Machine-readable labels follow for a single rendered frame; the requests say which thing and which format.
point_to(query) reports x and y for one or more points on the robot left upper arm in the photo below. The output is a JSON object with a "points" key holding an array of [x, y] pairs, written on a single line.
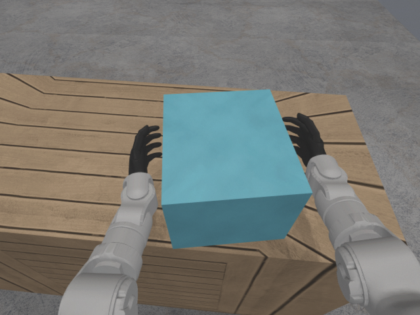
{"points": [[101, 294]]}

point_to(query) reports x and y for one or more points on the robot left forearm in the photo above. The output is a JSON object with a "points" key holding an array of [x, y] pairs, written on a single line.
{"points": [[122, 247]]}

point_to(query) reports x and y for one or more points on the pedestal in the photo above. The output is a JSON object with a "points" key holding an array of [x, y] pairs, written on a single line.
{"points": [[65, 145]]}

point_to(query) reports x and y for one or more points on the carton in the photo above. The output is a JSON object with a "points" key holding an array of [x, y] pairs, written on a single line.
{"points": [[230, 173]]}

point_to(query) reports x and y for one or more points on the robot right upper arm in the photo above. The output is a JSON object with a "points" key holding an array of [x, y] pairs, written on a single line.
{"points": [[379, 274]]}

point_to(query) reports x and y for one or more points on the robot left hand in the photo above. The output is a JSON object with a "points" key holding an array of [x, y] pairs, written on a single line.
{"points": [[139, 160]]}

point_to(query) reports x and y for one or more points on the robot right forearm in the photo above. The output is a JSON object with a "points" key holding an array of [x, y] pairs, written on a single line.
{"points": [[344, 215]]}

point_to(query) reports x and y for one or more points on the robot right hand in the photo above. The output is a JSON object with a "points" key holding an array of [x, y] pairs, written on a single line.
{"points": [[308, 140]]}

